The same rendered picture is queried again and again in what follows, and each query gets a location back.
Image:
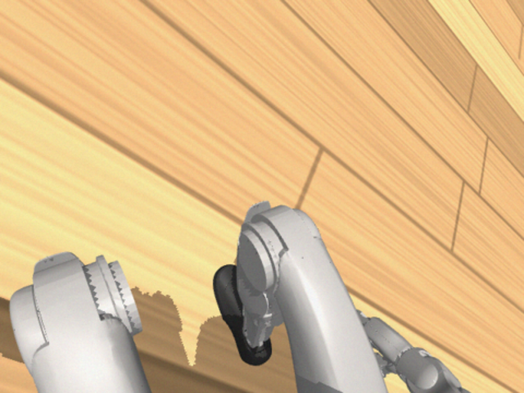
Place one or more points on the right robot hand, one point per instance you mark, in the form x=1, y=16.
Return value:
x=389, y=343

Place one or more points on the right robot arm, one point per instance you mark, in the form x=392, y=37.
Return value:
x=423, y=373

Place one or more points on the right robot foot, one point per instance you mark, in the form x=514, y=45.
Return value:
x=230, y=307

